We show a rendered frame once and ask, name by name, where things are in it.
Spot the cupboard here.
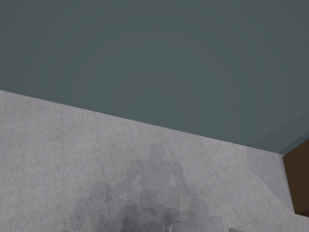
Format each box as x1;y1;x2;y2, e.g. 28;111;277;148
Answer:
282;139;309;218

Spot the robot right thigh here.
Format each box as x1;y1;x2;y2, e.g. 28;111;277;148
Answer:
167;221;199;232

